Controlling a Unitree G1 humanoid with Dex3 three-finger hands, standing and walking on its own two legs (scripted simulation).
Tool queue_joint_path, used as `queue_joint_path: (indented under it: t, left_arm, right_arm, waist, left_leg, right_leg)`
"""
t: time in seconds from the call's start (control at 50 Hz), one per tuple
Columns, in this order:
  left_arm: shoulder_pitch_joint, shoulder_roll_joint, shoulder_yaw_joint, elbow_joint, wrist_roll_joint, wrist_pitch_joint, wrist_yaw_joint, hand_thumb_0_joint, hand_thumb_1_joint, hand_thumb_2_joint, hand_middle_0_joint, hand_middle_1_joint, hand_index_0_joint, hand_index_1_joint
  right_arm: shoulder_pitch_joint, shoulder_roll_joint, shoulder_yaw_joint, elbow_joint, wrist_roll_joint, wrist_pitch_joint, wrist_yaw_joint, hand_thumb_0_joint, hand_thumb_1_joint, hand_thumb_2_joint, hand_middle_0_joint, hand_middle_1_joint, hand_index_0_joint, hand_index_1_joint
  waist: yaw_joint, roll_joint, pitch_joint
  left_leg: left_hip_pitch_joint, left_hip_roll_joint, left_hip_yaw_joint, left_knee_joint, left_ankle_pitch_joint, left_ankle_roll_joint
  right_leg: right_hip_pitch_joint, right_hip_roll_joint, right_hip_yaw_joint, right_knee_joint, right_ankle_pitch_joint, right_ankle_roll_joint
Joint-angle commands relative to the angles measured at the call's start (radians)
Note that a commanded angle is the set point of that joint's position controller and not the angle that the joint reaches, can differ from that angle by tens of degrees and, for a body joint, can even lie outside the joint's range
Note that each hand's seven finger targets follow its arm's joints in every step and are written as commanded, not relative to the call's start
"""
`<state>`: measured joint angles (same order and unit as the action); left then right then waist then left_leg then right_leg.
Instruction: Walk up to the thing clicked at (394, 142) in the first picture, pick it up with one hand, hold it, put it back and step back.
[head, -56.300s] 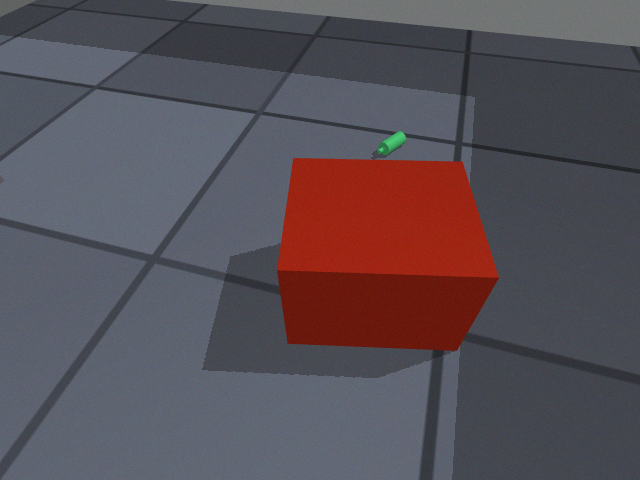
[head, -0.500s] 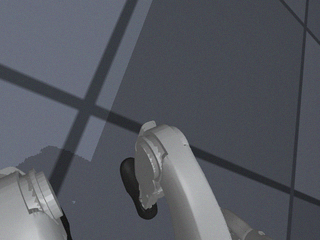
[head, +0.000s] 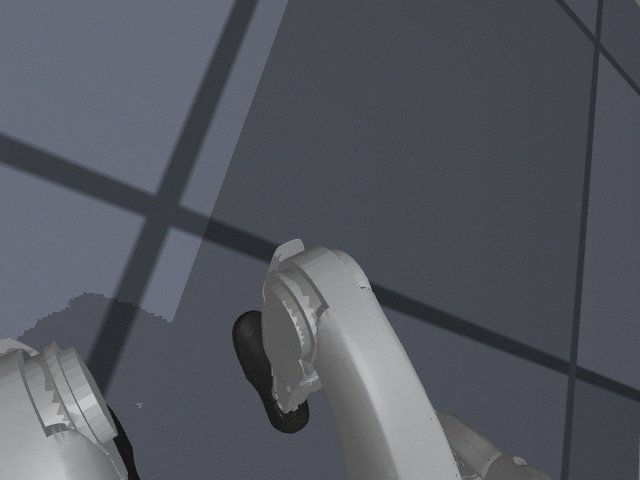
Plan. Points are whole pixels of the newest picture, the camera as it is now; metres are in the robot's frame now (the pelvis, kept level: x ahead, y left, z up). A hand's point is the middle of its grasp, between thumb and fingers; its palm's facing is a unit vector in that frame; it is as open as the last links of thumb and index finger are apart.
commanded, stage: open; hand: left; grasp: from above
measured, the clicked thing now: out of the picture +0.45 +0.39 -0.27
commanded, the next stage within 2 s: withdraw in 0.74 s
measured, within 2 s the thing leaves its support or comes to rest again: neither
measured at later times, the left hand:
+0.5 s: hand out of the picture +0.44 +0.37 -0.25, palm faces -0.36 -0.25 -0.90, open 14.1 cm
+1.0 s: hand out of the picture +0.45 +0.37 -0.24, palm faces -0.34 -0.25 -0.91, open 14.1 cm
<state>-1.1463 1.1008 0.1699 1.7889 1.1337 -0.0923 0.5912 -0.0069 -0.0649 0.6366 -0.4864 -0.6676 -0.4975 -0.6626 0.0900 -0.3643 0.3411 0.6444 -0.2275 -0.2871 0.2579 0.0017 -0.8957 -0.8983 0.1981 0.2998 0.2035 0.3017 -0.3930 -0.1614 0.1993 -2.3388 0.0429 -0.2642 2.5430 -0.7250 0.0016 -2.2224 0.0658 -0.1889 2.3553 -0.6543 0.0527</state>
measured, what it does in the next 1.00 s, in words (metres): stands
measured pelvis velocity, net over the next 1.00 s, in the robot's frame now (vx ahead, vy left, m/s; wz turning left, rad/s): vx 0.00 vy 0.00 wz -0.01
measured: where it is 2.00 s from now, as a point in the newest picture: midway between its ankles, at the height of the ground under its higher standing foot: (206, 437)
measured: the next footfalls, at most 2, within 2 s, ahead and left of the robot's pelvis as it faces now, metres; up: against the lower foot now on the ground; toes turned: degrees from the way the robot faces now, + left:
none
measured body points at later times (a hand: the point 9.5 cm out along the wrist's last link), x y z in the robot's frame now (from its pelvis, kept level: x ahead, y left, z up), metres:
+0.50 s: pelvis +0.00 +0.00 +0.01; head +0.29 +0.14 +0.32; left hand +0.46 +0.38 -0.20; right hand +0.06 -0.25 -0.04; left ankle +0.06 +0.13 -0.27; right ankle +0.12 -0.12 -0.27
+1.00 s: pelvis +0.00 +0.00 +0.01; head +0.29 +0.14 +0.32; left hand +0.46 +0.38 -0.19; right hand +0.06 -0.25 -0.04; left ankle +0.06 +0.13 -0.27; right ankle +0.12 -0.12 -0.27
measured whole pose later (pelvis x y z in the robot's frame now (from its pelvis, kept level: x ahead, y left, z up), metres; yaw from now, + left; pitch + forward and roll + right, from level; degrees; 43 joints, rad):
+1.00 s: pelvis +0.00 +0.00 +0.01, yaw +0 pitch +29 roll -15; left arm -1.11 1.09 0.17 1.67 1.13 -0.11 0.55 0.00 -0.53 1.03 -0.09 -0.99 -0.08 -1.00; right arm 0.10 -0.37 0.34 0.63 -0.22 -0.26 0.25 0.00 -0.90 -0.90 0.20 0.30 0.20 0.30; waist -0.38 -0.16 0.20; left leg -2.33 0.04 -0.27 2.52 -0.72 0.00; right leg -2.21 0.07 -0.20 2.32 -0.65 0.05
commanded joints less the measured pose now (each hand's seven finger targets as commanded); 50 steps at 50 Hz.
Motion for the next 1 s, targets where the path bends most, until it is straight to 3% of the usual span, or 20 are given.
queue_joint_path:
  t: [0.0, 0.02, 0.04, 0.1, 0.14, 0.18, 0.24, 0.26, 0.4, 0.46, 0.48, 0.6, 0.64, 0.74, 0.76, 0.78, 0.82, 0.84, 0.9, 0.98]
  left_arm:
    - [-0.212, 0.219, -0.022, -0.101, -0.014, -0.005, 0.025, 0.0, -0.376, 0.859, -0.259, -0.828, -0.242, -0.844]
    - [-0.238, 0.213, -0.033, -0.136, -0.015, -0.011, 0.02, 0.0, -0.399, 0.874, -0.235, -0.851, -0.22, -0.866]
    - [-0.202, 0.245, -0.002, -0.088, -0.016, -0.008, 0.023, 0.0, -0.427, 0.891, -0.204, -0.871, -0.19, -0.885]
    - [-0.226, 0.224, -0.028, -0.119, -0.008, -0.022, 0.017, 0.0, -0.47, 0.952, -0.186, -0.895, -0.163, -0.918]
    - [-0.181, 0.256, -0.007, -0.074, -0.001, -0.022, 0.025, 0.0, -0.483, 0.972, -0.17, -0.908, -0.147, -0.932]
    - [-0.238, 0.231, -0.035, -0.144, -0.004, -0.038, 0.027, 0.0, -0.522, 0.996, -0.137, -0.931, -0.112, -0.956]
    - [-0.228, 0.238, -0.027, -0.142, 0.004, -0.03, 0.032, 0.0, -0.569, 1.017, -0.084, -0.983, -0.065, -1.002]
    - [-0.192, 0.258, -0.006, -0.097, 0.002, -0.024, 0.04, 0.0, -0.559, 1.027, -0.09, -0.987, -0.069, -1.007]
    - [-0.22, 0.243, -0.021, -0.128, 0.0, -0.003, 0.052, 0.0, -0.584, 1.046, -0.075, -0.992, -0.051, -1.015]
    - [-0.233, 0.244, -0.014, -0.138, -0.011, 0.001, 0.049, 0.0, -0.569, 1.033, -0.075, -0.99, -0.055, -1.009]
    - [-0.222, 0.231, -0.024, -0.121, -0.007, 0.004, 0.044, 0.0, -0.573, 1.048, -0.079, -0.994, -0.056, -1.017]
    - [-0.236, 0.25, -0.017, -0.138, -0.013, 0.0, 0.027, 0.0, -0.571, 1.054, -0.081, -0.992, -0.055, -1.016]
    - [-0.24, 0.223, -0.038, -0.152, -0.014, 0.001, 0.017, 0.0, -0.587, 1.062, -0.079, -0.988, -0.05, -1.017]
    - [-0.224, 0.238, -0.022, -0.142, -0.007, -0.002, 0.008, 0.0, -0.553, 1.07, -0.086, -1.014, -0.063, -1.036]
    - [-0.23, 0.22, -0.043, -0.152, -0.013, -0.006, 0.006, 0.0, -0.565, 1.067, -0.084, -1.01, -0.059, -1.034]
    - [-0.217, 0.233, -0.03, -0.129, -0.009, -0.004, 0.008, 0.0, -0.558, 1.071, -0.086, -1.017, -0.062, -1.04]
    - [-0.226, 0.239, -0.034, -0.161, -0.012, -0.013, 0.014, 0.0, -0.563, 1.073, -0.085, -1.008, -0.059, -1.034]
    - [-0.206, 0.244, -0.028, -0.139, -0.012, -0.01, 0.012, 0.0, -0.541, 1.003, -0.067, -0.997, -0.063, -0.999]
    - [-0.229, 0.29, 0.005, -0.274, -0.011, -0.015, 0.006, 0.0, -0.527, 0.995, -0.07, -0.98, -0.066, -0.982]
    - [-0.183, 0.283, 0.015, -0.375, -0.002, -0.016, -0.028, 0.0, -0.542, 1.003, -0.071, -0.97, -0.061, -0.979]
  right_arm:
    - [0.198, -0.329, -0.094, 0.014, 0.003, 0.007, -0.013, 0.0, -0.884, -0.898, 0.201, 0.301, 0.201, 0.301]
    - [0.202, -0.325, -0.091, 0.012, 0.004, 0.006, -0.012, 0.0, -0.885, -0.898, 0.201, 0.301, 0.201, 0.301]
    - [0.208, -0.34, -0.096, 0.025, 0.002, 0.008, -0.015, 0.0, -0.883, -0.897, 0.202, 0.301, 0.201, 0.301]
    - [0.215, -0.334, -0.092, 0.015, 0.002, 0.008, -0.015, 0.0, -0.883, -0.898, 0.202, 0.301, 0.201, 0.301]
    - [0.213, -0.343, -0.092, 0.019, 0.001, 0.013, -0.02, 0.0, -0.881, -0.897, 0.202, 0.301, 0.201, 0.301]
    - [0.196, -0.33, -0.088, 0.005, 0.001, 0.012, -0.021, 0.0, -0.881, -0.897, 0.202, 0.301, 0.201, 0.301]
    - [0.204, -0.332, -0.09, 0.016, -0.001, 0.01, -0.02, 0.0, -0.881, -0.897, 0.202, 0.301, 0.201, 0.301]
    - [0.207, -0.344, -0.094, 0.028, -0.001, 0.014, -0.021, 0.0, -0.88, -0.897, 0.202, 0.301, 0.201, 0.301]
    - [0.192, -0.335, -0.092, 0.003, 0.001, 0.015, -0.02, 0.0, -0.882, -0.897, 0.202, 0.301, 0.201, 0.301]
    - [0.195, -0.335, -0.094, 0.009, 0.003, 0.01, -0.018, 0.0, -0.88, -0.896, 0.202, 0.301, 0.201, 0.301]
    - [0.199, -0.338, -0.094, 0.006, 0.0, 0.01, -0.017, 0.0, -0.881, -0.896, 0.201, 0.301, 0.201, 0.301]
    - [0.212, -0.34, -0.094, 0.01, 0.007, 0.009, -0.018, 0.0, -0.88, -0.896, 0.201, 0.301, 0.201, 0.301]
    - [0.198, -0.334, -0.095, 0.005, 0.007, 0.005, -0.017, 0.0, -0.882, -0.897, 0.201, 0.301, 0.201, 0.301]
    - [0.215, -0.343, -0.099, 0.009, 0.01, 0.009, -0.013, 0.0, -0.881, -0.896, 0.201, 0.301, 0.201, 0.301]
    - [0.199, -0.337, -0.096, -0.004, 0.01, 0.012, -0.014, 0.0, -0.882, -0.897, 0.201, 0.301, 0.201, 0.301]
    - [0.217, -0.343, -0.096, 0.006, 0.009, 0.013, -0.015, 0.0, -0.883, -0.897, 0.201, 0.301, 0.201, 0.301]
    - [0.202, -0.34, -0.091, -0.005, 0.006, 0.014, -0.018, 0.0, -0.881, -0.897, 0.201, 0.301, 0.201, 0.301]
    - [0.214, -0.337, -0.092, -0.001, 0.01, 0.014, -0.016, 0.0, -0.898, -0.9, 0.201, 0.3, 0.2, 0.3]
    - [0.217, -0.333, -0.098, 0.003, 0.01, 0.015, -0.016, 0.0, -0.895, -0.9, 0.201, 0.3, 0.201, 0.3]
    - [0.189, -0.317, -0.123, 0.002, 0.019, 0.035, -0.014, 0.0, -0.9, -0.903, 0.201, 0.3, 0.2, 0.3]
  waist:
    - [-0.043, 0.553, -0.631]
    - [-0.045, 0.571, -0.625]
    - [-0.039, 0.551, -0.634]
    - [-0.057, 0.566, -0.629]
    - [-0.048, 0.533, -0.642]
    - [-0.043, 0.568, -0.644]
    - [-0.037, 0.595, -0.664]
    - [-0.033, 0.581, -0.666]
    - [-0.034, 0.588, -0.647]
    - [-0.037, 0.574, -0.652]
    - [-0.052, 0.571, -0.641]
    - [-0.043, 0.57, -0.642]
    - [-0.042, 0.601, -0.647]
    - [-0.048, 0.606, -0.632]
    - [-0.046, 0.583, -0.629]
    - [-0.052, 0.58, -0.633]
    - [-0.042, 0.579, -0.659]
    - [-0.04, 0.567, -0.647]
    - [-0.003, 0.653, -0.758]
    - [0.04, 0.725, -0.837]
  left_leg:
    - [0.465, 0.03, 0.088, -0.276, 0.235, 0.004]
    - [0.472, 0.028, 0.091, -0.274, 0.241, 0.004]
    - [0.471, 0.031, 0.082, -0.274, 0.236, 0.002]
    - [0.492, 0.031, 0.085, -0.271, 0.257, 0.001]
    - [0.476, 0.032, 0.09, -0.264, 0.253, 0.005]
    - [0.494, 0.032, 0.089, -0.277, 0.248, -0.001]
    - [0.536, 0.034, 0.084, -0.271, 0.292, -0.006]
    - [0.524, 0.037, 0.074, -0.28, 0.278, -0.008]
    - [0.503, 0.033, 0.087, -0.284, 0.26, -0.003]
    - [0.498, 0.036, 0.082, -0.28, 0.261, -0.002]
    - [0.501, 0.033, 0.085, -0.284, 0.253, -0.001]
    - [0.493, 0.033, 0.081, -0.287, 0.239, -0.001]
    - [0.542, 0.037, 0.076, -0.289, 0.27, -0.008]
    - [0.533, 0.036, 0.067, -0.297, 0.265, -0.011]
    - [0.517, 0.035, 0.076, -0.292, 0.259, -0.007]
    - [0.513, 0.034, 0.08, -0.29, 0.263, -0.004]
    - [0.512, 0.034, 0.089, -0.285, 0.276, -0.002]
    - [0.5, 0.03, 0.092, -0.28, 0.272, 0.001]
    - [0.582, 0.033, 0.092, -0.281, 0.356, -0.009]
    - [0.619, 0.03, 0.096, -0.29, 0.388, -0.015]
  right_leg:
    - [0.386, 0.04, -0.09, -0.206, 0.247, -0.071]
    - [0.382, 0.037, -0.087, -0.206, 0.253, -0.07]
    - [0.37, 0.036, -0.094, -0.199, 0.244, -0.069]
    - [0.39, 0.036, -0.091, -0.202, 0.262, -0.069]
    - [0.415, 0.04, -0.092, -0.214, 0.265, -0.065]
    - [0.401, 0.038, -0.09, -0.211, 0.259, -0.07]
    - [0.39, 0.04, -0.097, -0.199, 0.289, -0.07]
    - [0.383, 0.039, -0.102, -0.195, 0.277, -0.07]
    - [0.382, 0.041, -0.093, -0.207, 0.272, -0.072]
    - [0.374, 0.039, -0.096, -0.207, 0.271, -0.069]
    - [0.384, 0.039, -0.094, -0.214, 0.265, -0.07]
    - [0.381, 0.035, -0.091, -0.213, 0.249, -0.069]
    - [0.358, 0.034, -0.094, -0.202, 0.266, -0.073]
    - [0.349, 0.03, -0.098, -0.196, 0.255, -0.072]
    - [0.369, 0.035, -0.093, -0.208, 0.258, -0.072]
    - [0.383, 0.036, -0.094, -0.213, 0.262, -0.07]
    - [0.419, 0.043, -0.09, -0.222, 0.28, -0.069]
    - [0.413, 0.038, -0.087, -0.221, 0.278, -0.069]
    - [0.437, 0.038, -0.088, -0.204, 0.327, -0.072]
    - [0.405, 0.031, -0.087, -0.182, 0.339, -0.08]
